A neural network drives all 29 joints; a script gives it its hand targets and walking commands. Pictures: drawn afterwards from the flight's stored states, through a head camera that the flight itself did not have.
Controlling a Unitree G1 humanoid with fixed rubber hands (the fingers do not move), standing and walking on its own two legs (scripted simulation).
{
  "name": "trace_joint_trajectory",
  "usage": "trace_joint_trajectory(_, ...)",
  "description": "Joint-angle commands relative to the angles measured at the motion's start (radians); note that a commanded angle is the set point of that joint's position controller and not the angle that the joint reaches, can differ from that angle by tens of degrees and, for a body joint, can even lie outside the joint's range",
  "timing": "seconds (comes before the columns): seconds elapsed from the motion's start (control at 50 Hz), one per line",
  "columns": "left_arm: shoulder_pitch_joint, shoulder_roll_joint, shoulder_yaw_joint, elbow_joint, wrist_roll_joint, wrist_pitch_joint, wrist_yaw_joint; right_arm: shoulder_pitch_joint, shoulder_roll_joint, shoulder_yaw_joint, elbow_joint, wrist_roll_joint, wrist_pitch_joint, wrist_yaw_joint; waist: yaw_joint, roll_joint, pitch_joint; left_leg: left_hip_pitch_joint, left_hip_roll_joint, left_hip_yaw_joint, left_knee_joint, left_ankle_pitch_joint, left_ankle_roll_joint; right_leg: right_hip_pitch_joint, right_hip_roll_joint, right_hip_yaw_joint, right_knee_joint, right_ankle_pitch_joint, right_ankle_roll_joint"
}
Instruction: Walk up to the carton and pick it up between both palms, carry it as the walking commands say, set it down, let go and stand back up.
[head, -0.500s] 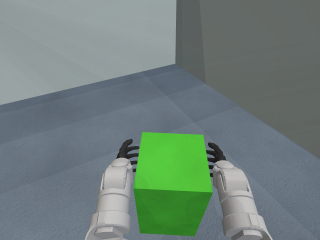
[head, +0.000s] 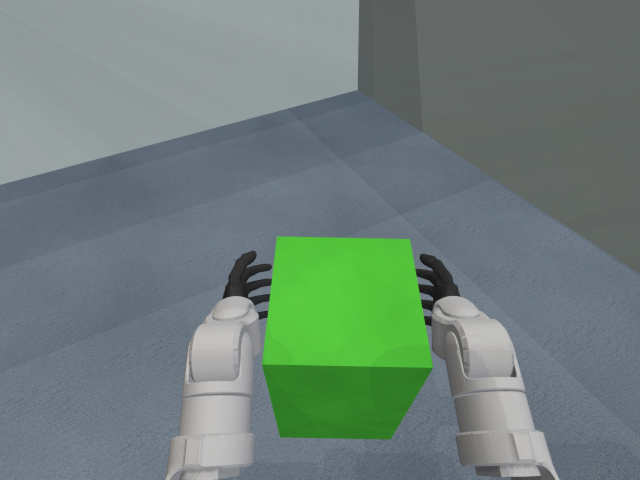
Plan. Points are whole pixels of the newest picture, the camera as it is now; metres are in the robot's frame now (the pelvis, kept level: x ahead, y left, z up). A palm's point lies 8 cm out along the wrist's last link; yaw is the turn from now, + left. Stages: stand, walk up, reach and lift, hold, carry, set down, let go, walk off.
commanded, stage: carry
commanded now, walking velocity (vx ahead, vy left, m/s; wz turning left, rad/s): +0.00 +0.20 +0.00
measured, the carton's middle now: (339, 347) +0.30 +0.01 +0.01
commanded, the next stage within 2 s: none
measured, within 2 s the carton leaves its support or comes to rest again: neither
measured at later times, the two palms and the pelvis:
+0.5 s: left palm (222, 331) +0.27 +0.14 +0.10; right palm (445, 347) +0.25 -0.12 +0.08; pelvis -0.02 +0.03 -0.01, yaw -4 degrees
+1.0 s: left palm (211, 328) +0.28 +0.16 +0.10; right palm (430, 346) +0.26 -0.10 +0.08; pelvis -0.02 +0.05 +0.00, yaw -5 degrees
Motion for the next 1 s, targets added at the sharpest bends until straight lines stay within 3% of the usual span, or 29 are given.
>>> trace_joint_trajectory(0.0,-0.412,-0.938,-0.700,-0.123,-0.386,0.099,-0.243,-0.462,1.005,0.642,-0.223,0.373,0.058,0.216,0.014,0.047,-0.333,0.179,0.184,-0.094,-0.030,0.284,0.047,-0.009,-0.096,-0.023,0.051,0.235,-0.088)
trace_joint_trajectory(0.04,-0.424,-0.944,-0.747,-0.183,-0.415,0.142,-0.240,-0.479,0.987,0.665,-0.294,0.393,0.092,0.206,0.023,0.090,-0.310,0.141,0.204,-0.116,-0.067,0.279,0.080,-0.001,-0.065,-0.098,0.037,0.102,-0.077)
trace_joint_trajectory(0.08,-0.450,-0.971,-0.781,-0.251,-0.473,0.183,-0.248,-0.450,0.993,0.683,-0.362,0.401,0.135,0.194,0.024,0.034,-0.257,0.074,0.202,-0.124,-0.090,0.170,0.092,0.008,-0.042,-0.153,0.011,0.009,-0.071)
trace_joint_trajectory(0.1,-0.379,-0.982,-0.770,-0.222,-0.465,0.205,-0.248,-0.487,0.968,0.701,-0.432,0.411,0.152,0.191,0.026,0.032,-0.279,0.097,0.200,-0.109,-0.076,0.188,0.082,0.020,-0.065,-0.136,0.014,0.098,-0.080)
trace_joint_trajectory(0.16,-0.398,-0.985,-0.793,-0.270,-0.482,0.247,-0.244,-0.451,0.991,0.685,-0.414,0.419,0.201,0.200,0.023,0.057,-0.263,0.086,0.197,-0.115,-0.101,0.103,0.066,0.007,-0.100,-0.116,0.033,0.077,-0.080)
trace_joint_trajectory(0.18,-0.423,-0.977,-0.794,-0.311,-0.490,0.253,-0.245,-0.443,0.996,0.681,-0.406,0.425,0.212,0.207,0.021,0.096,-0.250,0.081,0.211,-0.133,-0.120,0.097,0.077,-0.010,-0.078,-0.149,0.056,0.031,-0.073)
trace_joint_trajectory(0.24,-0.380,-0.984,-0.786,-0.322,-0.484,0.282,-0.244,-0.392,1.001,0.665,-0.392,0.405,0.241,0.203,0.022,0.074,-0.240,0.044,0.221,-0.137,-0.152,0.016,0.101,0.022,-0.048,-0.216,0.024,-0.008,-0.062)
trace_joint_trajectory(0.3,-0.365,-1.000,-0.760,-0.276,-0.484,0.303,-0.251,-0.410,1.002,0.664,-0.394,0.413,0.264,0.210,0.026,0.056,-0.228,-0.010,0.180,-0.088,-0.114,-0.017,0.070,0.059,-0.102,-0.165,-0.003,0.036,-0.073)
trace_joint_trajectory(0.32,-0.384,-0.998,-0.761,-0.300,-0.489,0.303,-0.251,-0.406,1.019,0.670,-0.393,0.419,0.266,0.214,0.026,-0.002,-0.237,-0.029,0.174,-0.067,-0.075,0.009,0.064,0.088,-0.111,-0.159,-0.034,0.048,-0.078)
trace_joint_trajectory(0.38,-0.365,-0.995,-0.733,-0.259,-0.453,0.308,-0.245,-0.469,1.021,0.684,-0.419,0.436,0.279,0.224,0.019,-0.083,-0.229,-0.057,0.146,-0.066,-0.016,-0.082,0.022,0.080,-0.237,-0.003,-0.093,0.048,-0.115)
trace_joint_trajectory(0.46,-0.388,-0.988,-0.726,-0.265,-0.448,0.320,-0.245,-0.441,1.033,0.675,-0.364,0.438,0.288,0.232,0.017,0.152,-0.175,0.011,0.266,-0.201,-0.217,-0.120,0.101,-0.079,-0.065,-0.232,0.084,-0.071,-0.045)
trace_joint_trajectory(0.48,-0.382,-1.003,-0.730,-0.235,-0.454,0.327,-0.249,-0.428,1.036,0.650,-0.330,0.423,0.290,0.229,0.017,0.158,-0.174,0.003,0.270,-0.202,-0.236,-0.147,0.119,-0.081,-0.056,-0.255,0.107,-0.101,-0.043)
trace_joint_trajectory(0.54,-0.429,-1.019,-0.739,-0.297,-0.484,0.306,-0.255,-0.466,1.056,0.664,-0.398,0.428,0.267,0.222,0.026,0.021,-0.242,-0.019,0.191,-0.091,-0.120,0.024,0.074,0.110,-0.086,-0.227,-0.027,0.024,-0.068)
trace_joint_trajectory(0.56,-0.441,-1.043,-0.750,-0.288,-0.485,0.305,-0.255,-0.515,1.054,0.674,-0.432,0.438,0.267,0.219,0.028,0.016,-0.244,-0.078,0.160,-0.041,-0.073,-0.023,0.054,0.145,-0.132,-0.165,-0.065,0.042,-0.086)
trace_joint_trajectory(0.6,-0.363,-1.014,-0.717,-0.269,-0.463,0.300,-0.252,-0.469,1.044,0.694,-0.435,0.438,0.277,0.219,0.033,-0.249,-0.287,-0.123,0.076,0.039,0.175,-0.121,-0.008,0.188,-0.342,0.111,-0.222,0.108,-0.164)
trace_joint_trajectory(0.62,-0.346,-1.006,-0.710,-0.263,-0.456,0.299,-0.252,-0.463,1.044,0.706,-0.422,0.444,0.281,0.221,0.034,-0.284,-0.237,-0.131,0.089,0.016,0.244,-0.181,-0.019,0.116,-0.399,0.174,-0.274,0.047,-0.197)
trace_joint_trajectory(0.64,-0.324,-0.995,-0.713,-0.260,-0.442,0.299,-0.250,-0.435,1.039,0.697,-0.392,0.436,0.280,0.223,0.029,-0.250,-0.238,-0.127,0.114,-0.032,0.188,-0.181,-0.012,0.133,-0.403,0.149,-0.264,0.090,-0.189)
trace_joint_trajectory(0.7,-0.346,-0.995,-0.712,-0.275,-0.448,0.299,-0.245,-0.434,1.045,0.699,-0.400,0.450,0.275,0.224,0.012,-0.188,-0.278,0.034,0.085,0.036,-0.015,-0.104,-0.009,0.078,-0.251,-0.085,-0.133,0.180,-0.102)
trace_joint_trajectory(0.72,-0.350,-0.990,-0.733,-0.318,-0.450,0.292,-0.241,-0.440,1.036,0.691,-0.431,0.454,0.266,0.226,0.011,-0.081,-0.304,0.126,0.089,0.014,-0.122,-0.074,0.006,0.036,-0.224,-0.094,-0.087,0.171,-0.089)
trace_joint_trajectory(0.76,-0.369,-1.001,-0.739,-0.303,-0.444,0.307,-0.239,-0.404,1.033,0.662,-0.373,0.433,0.269,0.227,0.001,0.242,-0.227,0.155,0.316,-0.232,-0.228,0.099,0.090,-0.180,-0.070,-0.285,0.140,-0.151,-0.020)
trace_joint_trajectory(0.78,-0.357,-1.001,-0.735,-0.300,-0.437,0.306,-0.236,-0.402,1.047,0.667,-0.376,0.442,0.269,0.233,0.000,0.269,-0.253,0.196,0.340,-0.236,-0.196,0.220,0.139,-0.198,-0.056,-0.283,0.232,-0.273,-0.022)
trace_joint_trajectory(0.82,-0.407,-1.011,-0.754,-0.331,-0.460,0.291,-0.246,-0.386,1.070,0.681,-0.383,0.436,0.260,0.229,-0.001,0.154,-0.239,0.196,0.330,-0.188,-0.170,0.318,0.168,-0.205,-0.047,-0.232,0.316,-0.298,-0.040)
trace_joint_trajectory(0.84,-0.414,-1.027,-0.751,-0.327,-0.468,0.287,-0.247,-0.426,1.079,0.691,-0.415,0.441,0.251,0.223,0.006,0.113,-0.234,0.159,0.294,-0.132,-0.140,0.356,0.148,-0.157,-0.040,-0.245,0.242,-0.227,-0.049)
trace_joint_trajectory(0.88,-0.387,-1.038,-0.755,-0.313,-0.481,0.287,-0.249,-0.428,1.059,0.673,-0.451,0.424,0.247,0.215,0.019,0.109,-0.291,0.202,0.243,-0.042,-0.067,0.440,0.124,-0.039,-0.027,-0.280,0.010,-0.067,-0.050)
trace_joint_trajectory(0.9,-0.385,-1.030,-0.755,-0.332,-0.486,0.286,-0.249,-0.408,1.060,0.680,-0.455,0.428,0.247,0.214,0.024,0.105,-0.316,0.148,0.226,-0.018,-0.040,0.354,0.103,0.071,-0.049,-0.290,-0.089,0.066,-0.050)
trace_joint_trajectory(0.92,-0.341,-1.009,-0.744,-0.316,-0.468,0.287,-0.250,-0.386,1.037,0.679,-0.438,0.415,0.248,0.213,0.029,0.054,-0.309,0.054,0.190,0.005,0.008,0.247,0.071,0.179,-0.111,-0.224,-0.136,0.136,-0.065)
trace_joint_trajectory(0.94,-0.331,-1.005,-0.748,-0.319,-0.469,0.287,-0.248,-0.367,1.020,0.669,-0.437,0.413,0.249,0.214,0.035,-0.023,-0.341,-0.049,0.148,0.019,0.112,0.133,0.031,0.296,-0.255,-0.027,-0.195,0.343,-0.103)
trace_joint_trajectory(0.96,-0.287,-1.001,-0.739,-0.293,-0.453,0.289,-0.247,-0.363,1.021,0.678,-0.418,0.408,0.260,0.209,0.035,-0.210,-0.342,-0.142,0.092,0.033,0.202,-0.113,-0.024,0.348,-0.425,0.149,-0.207,0.592,-0.198)
trace_joint_trajectory(0.98,-0.278,-1.010,-0.730,-0.295,-0.459,0.283,-0.250,-0.352,1.032,0.702,-0.427,0.419,0.260,0.206,0.041,-0.250,-0.340,-0.210,0.085,-0.001,0.327,-0.248,-0.033,0.359,-0.465,0.212,-0.205,0.627,-0.271)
